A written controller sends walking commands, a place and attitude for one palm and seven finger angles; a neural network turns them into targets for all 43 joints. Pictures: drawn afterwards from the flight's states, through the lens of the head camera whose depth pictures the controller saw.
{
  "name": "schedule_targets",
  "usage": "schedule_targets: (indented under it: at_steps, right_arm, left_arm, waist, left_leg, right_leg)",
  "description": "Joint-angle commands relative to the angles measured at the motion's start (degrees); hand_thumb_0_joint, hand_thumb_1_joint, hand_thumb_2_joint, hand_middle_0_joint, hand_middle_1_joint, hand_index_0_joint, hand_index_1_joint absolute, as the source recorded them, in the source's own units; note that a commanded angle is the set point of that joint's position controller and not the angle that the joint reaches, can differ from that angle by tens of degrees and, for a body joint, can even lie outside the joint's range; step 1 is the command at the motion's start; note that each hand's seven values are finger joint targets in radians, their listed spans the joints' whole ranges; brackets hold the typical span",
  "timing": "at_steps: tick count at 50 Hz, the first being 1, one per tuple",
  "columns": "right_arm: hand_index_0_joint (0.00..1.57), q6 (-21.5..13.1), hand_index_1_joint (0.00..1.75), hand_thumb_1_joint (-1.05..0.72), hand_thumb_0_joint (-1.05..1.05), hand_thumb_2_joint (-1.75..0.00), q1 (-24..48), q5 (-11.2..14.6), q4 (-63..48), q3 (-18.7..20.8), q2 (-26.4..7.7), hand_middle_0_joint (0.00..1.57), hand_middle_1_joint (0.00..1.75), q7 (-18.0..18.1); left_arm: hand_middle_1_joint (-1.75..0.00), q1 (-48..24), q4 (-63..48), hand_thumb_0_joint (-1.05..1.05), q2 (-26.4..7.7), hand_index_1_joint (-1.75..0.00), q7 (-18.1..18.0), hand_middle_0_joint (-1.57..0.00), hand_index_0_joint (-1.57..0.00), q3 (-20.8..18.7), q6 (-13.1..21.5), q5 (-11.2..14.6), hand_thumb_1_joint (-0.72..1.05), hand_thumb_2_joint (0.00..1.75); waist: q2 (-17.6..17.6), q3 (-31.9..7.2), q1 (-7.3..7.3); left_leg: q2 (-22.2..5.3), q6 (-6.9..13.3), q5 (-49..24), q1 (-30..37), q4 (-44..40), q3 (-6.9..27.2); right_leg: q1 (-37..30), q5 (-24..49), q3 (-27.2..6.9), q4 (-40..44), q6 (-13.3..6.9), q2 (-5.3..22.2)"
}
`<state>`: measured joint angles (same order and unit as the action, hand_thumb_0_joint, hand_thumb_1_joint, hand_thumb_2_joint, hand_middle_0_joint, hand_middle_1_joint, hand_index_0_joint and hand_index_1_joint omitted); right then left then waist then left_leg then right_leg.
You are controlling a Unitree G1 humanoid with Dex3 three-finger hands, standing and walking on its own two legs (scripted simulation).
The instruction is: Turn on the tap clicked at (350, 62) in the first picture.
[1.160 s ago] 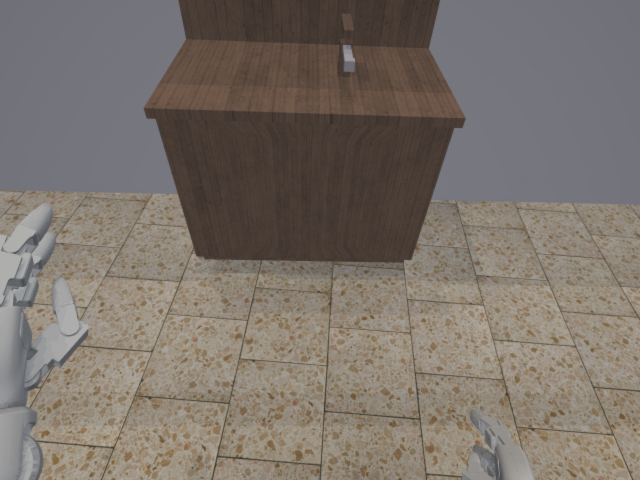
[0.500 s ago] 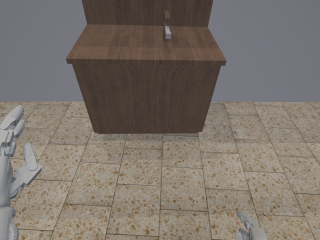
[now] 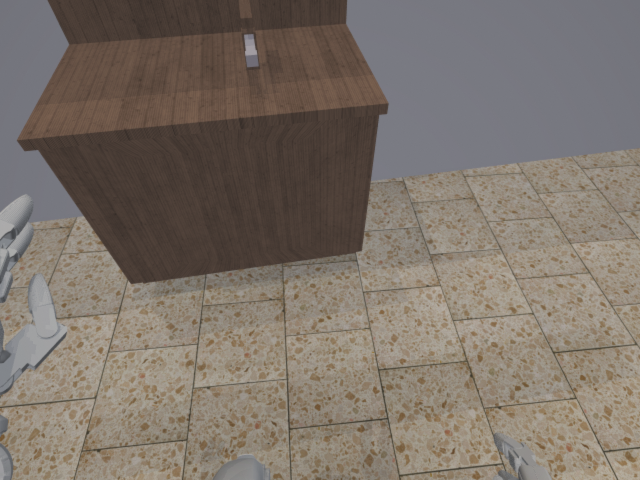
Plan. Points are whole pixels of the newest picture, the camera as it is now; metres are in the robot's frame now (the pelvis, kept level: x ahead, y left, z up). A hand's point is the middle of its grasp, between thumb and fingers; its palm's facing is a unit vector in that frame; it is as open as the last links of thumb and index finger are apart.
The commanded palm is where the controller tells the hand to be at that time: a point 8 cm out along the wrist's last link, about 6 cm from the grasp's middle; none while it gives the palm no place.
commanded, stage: walk to a spot facing it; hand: left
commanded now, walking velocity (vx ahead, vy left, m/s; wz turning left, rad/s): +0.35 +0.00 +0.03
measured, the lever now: (251, 58) +0.99 +0.21 +0.04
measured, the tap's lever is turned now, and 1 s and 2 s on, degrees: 0 0 0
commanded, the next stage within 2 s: turn to face it in 0.26 s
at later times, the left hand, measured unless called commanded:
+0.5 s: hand (164, 189) +0.38 +0.20 +0.18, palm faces +0.39 -0.79 -0.48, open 7.4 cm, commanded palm +0.34 +0.23 +0.18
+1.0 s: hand (232, 112) +0.54 +0.15 +0.18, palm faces +0.36 -0.86 -0.35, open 7.4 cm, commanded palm +0.49 +0.18 +0.18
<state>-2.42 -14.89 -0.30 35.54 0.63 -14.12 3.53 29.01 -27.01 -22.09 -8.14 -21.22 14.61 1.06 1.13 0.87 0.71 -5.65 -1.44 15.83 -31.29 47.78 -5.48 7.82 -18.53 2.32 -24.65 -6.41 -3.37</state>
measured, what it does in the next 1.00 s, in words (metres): walks ahead: left foot, then right foot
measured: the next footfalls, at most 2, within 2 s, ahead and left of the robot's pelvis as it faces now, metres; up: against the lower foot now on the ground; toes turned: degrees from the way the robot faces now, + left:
left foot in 0.16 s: +0.18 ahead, +0.13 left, +0.00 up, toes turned +9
right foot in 0.52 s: +0.28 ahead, -0.17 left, +0.00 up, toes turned -13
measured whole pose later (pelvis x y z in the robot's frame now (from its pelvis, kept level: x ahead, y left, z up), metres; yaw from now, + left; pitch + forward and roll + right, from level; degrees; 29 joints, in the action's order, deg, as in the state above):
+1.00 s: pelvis +0.30 -0.08 -0.01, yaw -7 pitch +0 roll -1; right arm -3.3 -14.3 0.3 34.3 0.8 -10.9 3.9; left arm 24.3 -24.2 -20.6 -9.5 -22.3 13.5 1.1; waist 0.5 -2.7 1.2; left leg -4.5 0.5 17.6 -13.7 31.5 -7.5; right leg 21.9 -28.1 4.4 -56.6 -0.5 0.3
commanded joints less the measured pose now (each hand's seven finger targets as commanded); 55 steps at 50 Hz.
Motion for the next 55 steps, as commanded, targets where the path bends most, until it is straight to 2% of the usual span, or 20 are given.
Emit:
schedule_targets:
  at_steps: [1,6,7,8,9,12,16,24,25,26,27,30,34,41,43,44,46,49,52,55]
  right_arm:
    - [0.20,-3.7,0.30,-0.90,0.00,-0.90,6.9,0.5,-10.7,1.5,-2.9,0.20,0.30,0.1]
    - [0.20,-4.2,0.30,-0.90,0.00,-0.90,4.7,0.5,-10.5,2.4,-3.7,0.20,0.30,1.0]
    - [0.20,-4.2,0.30,-0.90,0.00,-0.90,5.2,0.7,-10.8,2.8,-4.9,0.20,0.30,1.2]
    - [0.20,-3.9,0.30,-0.90,0.00,-0.90,5.0,0.4,-10.3,2.3,-4.4,0.20,0.30,0.8]
    - [0.20,-3.9,0.30,-0.90,0.00,-0.90,5.4,0.0,-10.3,1.2,-3.4,0.20,0.30,0.3]
    - [0.20,-4.3,0.30,-0.90,0.00,-0.90,8.5,-0.1,-8.8,1.4,-3.2,0.20,0.30,0.5]
    - [0.20,-4.8,0.30,-0.90,0.00,-0.90,7.2,0.2,-8.4,1.9,-3.5,0.20,0.30,0.1]
    - [0.20,-5.2,0.30,-0.90,0.00,-0.90,6.2,0.8,-8.5,1.9,-3.2,0.20,0.30,0.6]
    - [0.20,-5.2,0.30,-0.90,0.00,-0.90,6.0,1.0,-8.4,1.8,-2.3,0.20,0.30,0.6]
    - [0.20,-4.9,0.30,-0.90,0.00,-0.90,6.4,0.9,-8.7,1.6,-0.9,0.20,0.30,0.6]
    - [0.20,-5.3,0.30,-0.90,0.00,-0.90,9.2,0.7,-9.9,0.9,-0.7,0.20,0.30,0.6]
    - [0.20,-5.1,0.30,-0.90,0.00,-0.90,9.2,0.3,-7.7,1.3,-2.2,0.20,0.30,-0.1]
    - [0.20,-3.2,0.30,-0.90,0.00,-0.90,10.9,0.2,-8.1,1.1,-2.1,0.20,0.30,-0.2]
    - [0.20,-2.7,0.30,-0.90,0.00,-0.90,6.3,0.1,-10.2,1.9,-2.3,0.20,0.30,0.1]
    - [0.20,-2.4,0.30,-0.90,0.00,-0.90,5.7,0.5,-10.8,2.7,-4.4,0.20,0.30,1.0]
    - [0.20,-2.3,0.30,-0.90,0.00,-0.90,6.2,0.9,-11.1,2.9,-5.1,0.20,0.30,0.9]
    - [0.20,-3.0,0.30,-0.90,0.00,-0.90,6.9,0.1,-10.3,1.5,-3.4,0.20,0.30,0.9]
    - [0.20,-3.8,0.30,-0.90,0.00,-0.90,5.5,0.8,-8.6,2.3,-4.1,0.20,0.30,0.5]
    - [0.20,-4.8,0.30,-0.90,0.00,-0.90,5.4,0.8,-8.8,2.3,-4.2,0.20,0.30,0.0]
    - [0.20,-5.8,0.30,-0.90,0.00,-0.90,5.9,0.1,-9.0,1.8,-3.8,0.20,0.30,-0.2]
  left_arm:
    - [-0.30,-3.4,-10.4,0.00,-8.4,-0.30,-1.7,-0.20,-0.20,-6.3,1.9,0.8,0.90,0.90]
    - [-0.30,-7.0,-14.3,0.00,-9.2,-0.30,-2.3,-0.20,-0.20,-5.8,2.4,0.9,0.90,0.90]
    - [-0.30,-6.8,-14.9,0.00,-9.0,-0.30,-2.3,-0.20,-0.20,-5.6,2.7,1.1,0.90,0.90]
    - [-0.30,-7.6,-16.2,0.00,-9.2,-0.30,-2.4,-0.20,-0.20,-6.2,3.2,1.3,0.90,0.90]
    - [-0.30,-10.2,-14.7,0.00,-10.3,-0.30,-2.6,-0.20,-0.20,-6.0,3.1,1.0,0.90,0.90]
    - [-0.30,-12.8,-18.1,0.00,-12.5,-0.30,-1.6,-0.20,-0.20,-7.4,2.1,0.6,0.90,0.90]
    - [-0.30,-3.2,-16.8,0.00,-7.7,-0.30,-1.2,-0.20,-0.20,-7.0,1.5,0.3,0.90,0.90]
    - [-0.30,-9.5,-7.2,0.00,-5.8,-0.30,-0.8,-0.20,-0.20,-4.5,1.1,-0.5,0.90,0.90]
    - [-0.30,-11.8,-7.6,0.00,-6.6,-0.30,-0.8,-0.20,-0.20,-4.3,0.9,-0.8,0.90,0.90]
    - [-0.30,-13.1,-8.1,0.00,-9.4,-0.30,-1.1,-0.20,-0.20,-5.4,0.8,-1.5,0.90,0.90]
    - [-0.30,-12.7,-7.9,0.00,-10.5,-0.30,-1.4,-0.20,-0.20,-6.2,0.3,-1.5,0.90,0.90]
    - [-0.30,-12.8,-14.5,0.00,-11.8,-0.30,-1.4,-0.20,-0.20,-7.1,1.4,-1.0,0.90,0.90]
    - [-0.30,-6.1,-19.6,0.00,-11.8,-0.30,-2.4,-0.20,-0.20,-9.9,2.5,-0.8,0.90,0.90]
    - [-0.30,0.0,-16.3,0.00,-8.3,-0.30,-3.4,-0.20,-0.20,-9.1,2.3,1.2,0.90,0.90]
    - [-0.30,-3.0,-15.1,0.00,-6.9,-0.30,-2.9,-0.20,-0.20,-7.0,2.3,1.1,0.90,0.90]
    - [-0.30,-4.5,-14.0,0.00,-6.6,-0.30,-2.8,-0.20,-0.20,-6.5,2.6,1.1,0.90,0.90]
    - [-0.30,-7.1,-7.5,0.00,-8.5,-0.30,-2.1,-0.20,-0.20,-6.1,2.2,0.0,0.90,0.90]
    - [-0.30,-11.1,-9.2,0.00,-5.8,-0.30,-1.2,-0.20,-0.20,-1.7,1.7,-0.8,0.90,0.90]
    - [-0.30,-9.8,-15.0,0.00,-6.0,-0.30,-0.7,-0.20,-0.20,-1.6,0.7,-0.9,0.90,0.90]
    - [-0.30,-8.7,-16.5,0.00,-7.1,-0.30,-1.3,-0.20,-0.20,-3.1,0.6,-0.8,0.90,0.90]
  waist:
    - [6.2,-5.9,-2.31]
    - [1.4,-11.0,0.54]
    - [-6.7,-13.4,1.25]
    - [-15.6,-16.1,0.75]
    - [-13.2,-12.7,0.49]
    - [-9.0,-2.6,-0.21]
    - [-13.4,-2.3,-1.64]
    - [-8.5,-3.8,-0.82]
    - [-1.6,-5.1,-1.04]
    - [13.3,-6.9,-0.95]
    - [18.7,-6.9,-2.44]
    - [8.4,-7.5,-1.59]
    - [4.9,-10.4,-0.79]
    - [-0.4,-10.9,-0.19]
    - [-10.5,-8.6,0.57]
    - [-19.5,-6.7,0.06]
    - [-17.7,0.1,0.89]
    - [-10.5,0.7,-0.07]
    - [-14.5,-2.3,-0.64]
    - [-16.6,-2.6,0.14]
  left_leg:
    - [1.7,1.3,-1.3,-1.4,-7.9,-4.2]
    - [4.4,4.8,-12.1,27.6,-22.2,-6.7]
    - [-3.4,8.8,-16.0,39.8,-22.7,4.5]
    - [-16.6,16.6,-25.0,48.8,-22.3,22.3]
    - [-21.6,19.7,-20.7,42.9,-27.0,32.5]
    - [-20.4,16.6,-5.6,26.3,-31.4,22.8]
    - [-13.3,10.5,-2.1,14.7,-32.8,3.4]
    - [-9.0,4.9,-1.4,15.3,-16.3,-6.2]
    - [-5.8,3.8,0.5,13.9,-6.2,-7.4]
    - [-0.1,2.2,8.8,4.0,9.5,-8.3]
    - [3.3,1.8,19.6,-4.6,21.0,-2.0]
    - [-0.5,0.4,11.4,-4.5,25.4,5.3]
    - [-1.0,0.0,8.6,1.2,10.5,3.4]
    - [2.8,0.7,-3.1,17.2,-19.5,-3.9]
    - [-4.0,4.3,-0.8,25.2,-27.6,6.3]
    - [-14.3,9.7,-4.5,30.9,-29.9,21.1]
    - [-19.9,14.4,3.3,23.0,-35.9,29.5]
    - [-15.7,13.4,-10.6,26.9,-30.4,17.9]
    - [-10.6,9.9,-16.2,26.0,-29.0,5.8]
    - [-10.5,8.9,-18.0,23.3,-28.7,4.8]
  right_leg:
    - [-10.0,30.8,-12.1,4.8,-3.3,15.3]
    - [1.1,40.2,-5.0,-15.5,3.1,11.2]
    - [11.9,29.5,-2.6,-26.2,6.3,8.2]
    - [24.6,-1.1,-0.7,-41.9,8.3,3.7]
    - [29.2,-15.1,-4.9,-51.9,7.4,1.7]
    - [31.5,-10.4,-7.2,-50.9,6.3,8.5]
    - [20.6,-1.4,1.1,-34.5,7.1,9.4]
    - [3.3,6.8,11.1,-7.0,8.6,3.8]
    - [0.5,6.9,6.7,-2.6,7.0,6.0]
    - [-4.7,10.8,-12.5,1.8,1.6,16.4]
    - [-6.0,15.9,-29.4,5.8,-3.9,25.0]
    - [-3.1,3.4,-26.4,7.6,-5.6,24.6]
    - [-2.5,18.3,-11.5,5.0,-4.2,21.2]
    - [-0.3,8.3,-7.3,0.0,-1.2,15.4]
    - [9.1,1.6,-2.8,-12.2,3.1,9.1]
    - [21.2,-12.1,2.2,-22.6,5.8,3.8]
    - [27.6,-13.6,-1.3,-36.9,5.9,5.6]
    - [30.8,-8.8,-0.1,-33.6,6.9,7.4]
    - [22.9,-2.9,4.7,-24.8,7.3,6.4]
    - [16.1,-0.6,7.4,-16.3,7.5,5.3]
